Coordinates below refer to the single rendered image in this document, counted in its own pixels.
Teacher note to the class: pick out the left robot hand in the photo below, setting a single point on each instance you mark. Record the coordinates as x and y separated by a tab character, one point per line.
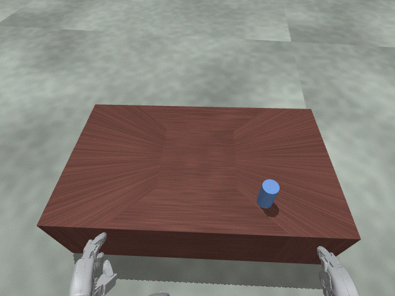
85	269

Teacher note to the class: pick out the can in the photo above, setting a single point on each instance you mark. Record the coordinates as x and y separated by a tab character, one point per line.
268	193

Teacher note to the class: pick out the right robot hand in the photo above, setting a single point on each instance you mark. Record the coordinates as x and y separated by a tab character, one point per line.
336	281

